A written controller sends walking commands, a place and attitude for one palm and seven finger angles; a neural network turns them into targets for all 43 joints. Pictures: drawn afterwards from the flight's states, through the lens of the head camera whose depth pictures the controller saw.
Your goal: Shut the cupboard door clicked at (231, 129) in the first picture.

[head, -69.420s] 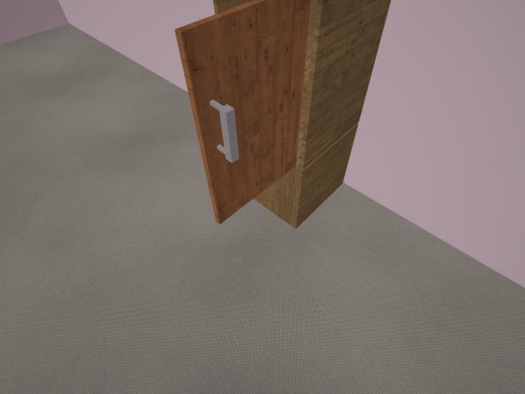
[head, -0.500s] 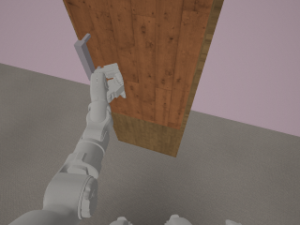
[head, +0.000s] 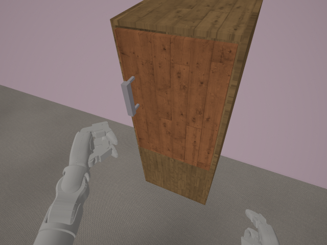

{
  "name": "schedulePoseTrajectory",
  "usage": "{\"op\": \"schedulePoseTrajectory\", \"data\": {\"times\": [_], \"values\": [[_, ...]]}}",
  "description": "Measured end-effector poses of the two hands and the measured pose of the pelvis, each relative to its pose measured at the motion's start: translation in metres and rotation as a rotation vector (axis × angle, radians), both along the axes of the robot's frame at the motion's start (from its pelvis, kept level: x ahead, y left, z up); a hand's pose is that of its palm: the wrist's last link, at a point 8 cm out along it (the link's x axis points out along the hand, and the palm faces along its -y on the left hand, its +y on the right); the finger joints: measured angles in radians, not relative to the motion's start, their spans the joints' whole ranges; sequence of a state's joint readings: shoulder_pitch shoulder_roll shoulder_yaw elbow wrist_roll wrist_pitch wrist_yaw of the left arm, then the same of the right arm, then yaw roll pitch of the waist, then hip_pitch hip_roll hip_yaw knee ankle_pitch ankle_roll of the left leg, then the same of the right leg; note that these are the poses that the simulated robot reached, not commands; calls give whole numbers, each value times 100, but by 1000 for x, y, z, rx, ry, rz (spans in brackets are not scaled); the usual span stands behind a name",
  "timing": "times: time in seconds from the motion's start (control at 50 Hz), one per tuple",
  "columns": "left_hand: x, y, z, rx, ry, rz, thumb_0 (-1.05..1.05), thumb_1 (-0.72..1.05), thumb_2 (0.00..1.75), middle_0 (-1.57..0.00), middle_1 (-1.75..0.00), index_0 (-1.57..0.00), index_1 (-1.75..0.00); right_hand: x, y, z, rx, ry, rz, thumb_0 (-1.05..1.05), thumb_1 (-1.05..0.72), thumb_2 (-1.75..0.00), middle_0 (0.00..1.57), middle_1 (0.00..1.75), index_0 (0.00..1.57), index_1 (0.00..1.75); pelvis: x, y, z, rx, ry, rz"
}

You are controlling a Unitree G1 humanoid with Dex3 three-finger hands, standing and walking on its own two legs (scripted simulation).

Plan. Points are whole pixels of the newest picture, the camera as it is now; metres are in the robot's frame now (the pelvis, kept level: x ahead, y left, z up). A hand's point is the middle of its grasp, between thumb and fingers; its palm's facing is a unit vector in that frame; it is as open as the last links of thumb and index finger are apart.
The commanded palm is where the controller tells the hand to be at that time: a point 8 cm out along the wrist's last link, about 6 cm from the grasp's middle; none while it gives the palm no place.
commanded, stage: draw the hand back to the body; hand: left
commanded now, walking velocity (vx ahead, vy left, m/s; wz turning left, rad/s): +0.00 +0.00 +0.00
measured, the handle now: (132, 96) +0.62 +0.16 +0.02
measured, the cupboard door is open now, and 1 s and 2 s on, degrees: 0 0 0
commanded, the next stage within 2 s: step back with the hand held close in 0.90 s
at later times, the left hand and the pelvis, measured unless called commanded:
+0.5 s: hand (16, 175) +0.21 +0.28 +0.16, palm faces +0.42 -0.82 -0.40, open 5.9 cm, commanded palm +0.15 +0.33 +0.18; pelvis +0.02 +0.03 +0.01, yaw +1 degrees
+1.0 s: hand (9, 179) +0.20 +0.28 +0.17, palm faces +0.46 -0.80 -0.39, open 7.4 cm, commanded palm +0.15 +0.32 +0.18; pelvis +0.01 +0.02 +0.01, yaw +1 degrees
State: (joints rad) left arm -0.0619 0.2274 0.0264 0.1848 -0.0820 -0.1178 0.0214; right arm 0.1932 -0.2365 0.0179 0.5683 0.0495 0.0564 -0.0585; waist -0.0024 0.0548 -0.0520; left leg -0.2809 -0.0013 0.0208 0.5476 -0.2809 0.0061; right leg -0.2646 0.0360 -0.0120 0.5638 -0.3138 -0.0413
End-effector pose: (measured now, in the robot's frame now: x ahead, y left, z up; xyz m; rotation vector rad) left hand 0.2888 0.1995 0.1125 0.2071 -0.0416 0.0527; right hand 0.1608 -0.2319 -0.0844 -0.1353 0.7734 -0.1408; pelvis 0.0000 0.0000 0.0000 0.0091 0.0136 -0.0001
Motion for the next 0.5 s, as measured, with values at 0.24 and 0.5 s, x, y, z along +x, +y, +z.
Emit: {"op": "schedulePoseTrajectory", "data": {"times": [0.24, 0.5], "values": [[-66, 64, 28, 80, -28, 184, 2, 90, 90, -82, -98, -82, -98, 37, 44, 21, 4, -84, 122, 1, -90, -90, 20, 30, 20, 30, 8, 15, 10, -9, -63, 13], [-123, 120, 66, 232, -86, 371, 2, 89, 90, -46, -59, -47, -59, 33, 54, 12, 7, -63, 136, 1, -90, -90, 20, 30, 21, 30, 16, 25, 11, -16, -68, 16]]}}
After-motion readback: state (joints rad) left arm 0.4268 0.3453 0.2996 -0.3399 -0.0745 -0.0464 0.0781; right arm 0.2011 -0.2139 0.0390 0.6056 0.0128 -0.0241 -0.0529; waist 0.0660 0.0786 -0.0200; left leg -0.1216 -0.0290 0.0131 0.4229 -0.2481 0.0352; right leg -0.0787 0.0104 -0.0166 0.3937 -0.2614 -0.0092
